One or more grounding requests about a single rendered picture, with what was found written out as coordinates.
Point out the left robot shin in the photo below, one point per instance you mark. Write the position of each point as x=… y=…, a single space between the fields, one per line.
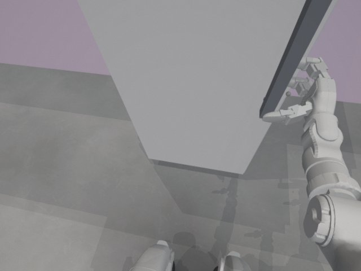
x=163 y=243

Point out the robot right forearm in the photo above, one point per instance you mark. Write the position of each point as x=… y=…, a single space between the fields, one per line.
x=322 y=161

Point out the fridge door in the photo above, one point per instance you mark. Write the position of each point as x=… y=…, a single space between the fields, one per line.
x=193 y=74

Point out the handle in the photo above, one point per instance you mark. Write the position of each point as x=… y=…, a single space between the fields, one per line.
x=310 y=18

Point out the robot right thigh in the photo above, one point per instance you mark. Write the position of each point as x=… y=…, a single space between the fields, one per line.
x=232 y=263

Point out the robot right upper arm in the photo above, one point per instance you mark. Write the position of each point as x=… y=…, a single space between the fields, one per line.
x=334 y=224

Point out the right robot hand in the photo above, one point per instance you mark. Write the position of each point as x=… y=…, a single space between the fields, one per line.
x=321 y=94

